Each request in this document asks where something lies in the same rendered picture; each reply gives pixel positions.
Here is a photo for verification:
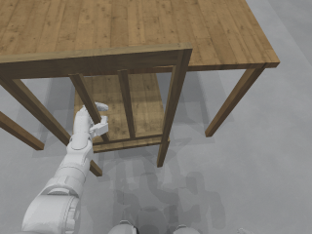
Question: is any robot left upper arm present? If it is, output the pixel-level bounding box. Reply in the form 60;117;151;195
13;195;81;234

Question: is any robot left forearm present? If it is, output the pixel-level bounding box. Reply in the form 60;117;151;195
21;132;94;231

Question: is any robot left hand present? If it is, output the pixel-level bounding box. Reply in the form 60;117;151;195
73;102;109;138

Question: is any robot left shin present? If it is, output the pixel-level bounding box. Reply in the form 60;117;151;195
119;220;130;225

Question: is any chair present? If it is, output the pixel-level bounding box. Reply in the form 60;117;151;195
0;42;193;176

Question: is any table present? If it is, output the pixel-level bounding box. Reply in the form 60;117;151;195
0;0;280;151

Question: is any left robot thigh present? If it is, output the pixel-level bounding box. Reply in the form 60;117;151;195
108;223;137;234

